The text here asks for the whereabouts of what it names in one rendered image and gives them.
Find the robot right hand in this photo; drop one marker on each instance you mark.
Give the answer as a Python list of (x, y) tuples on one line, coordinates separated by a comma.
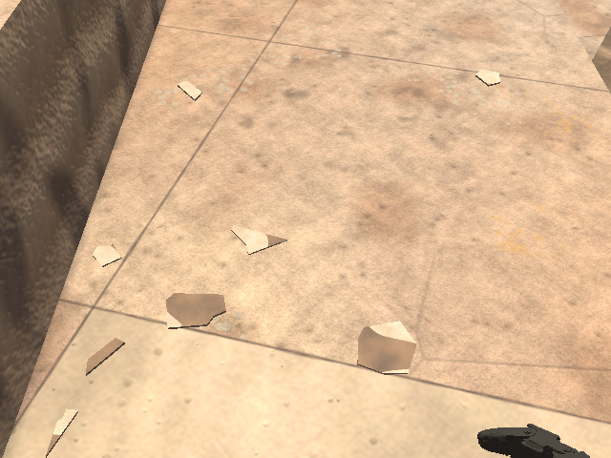
[(526, 442)]

